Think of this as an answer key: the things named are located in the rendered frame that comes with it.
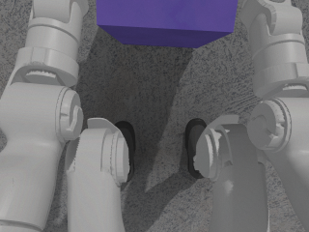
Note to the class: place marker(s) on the carton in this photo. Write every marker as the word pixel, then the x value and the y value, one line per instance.
pixel 170 23

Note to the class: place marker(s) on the left robot shin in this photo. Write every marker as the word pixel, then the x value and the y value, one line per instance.
pixel 93 123

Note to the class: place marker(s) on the robot right forearm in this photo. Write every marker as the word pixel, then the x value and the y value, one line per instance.
pixel 274 33

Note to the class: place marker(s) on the robot right foot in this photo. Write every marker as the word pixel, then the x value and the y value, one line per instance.
pixel 193 131

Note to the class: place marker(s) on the robot left upper arm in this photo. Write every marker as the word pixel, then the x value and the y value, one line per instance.
pixel 37 120

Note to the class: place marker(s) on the robot left forearm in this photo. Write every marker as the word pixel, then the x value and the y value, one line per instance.
pixel 49 56

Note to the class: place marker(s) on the robot right upper arm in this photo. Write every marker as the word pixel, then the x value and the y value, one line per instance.
pixel 280 127

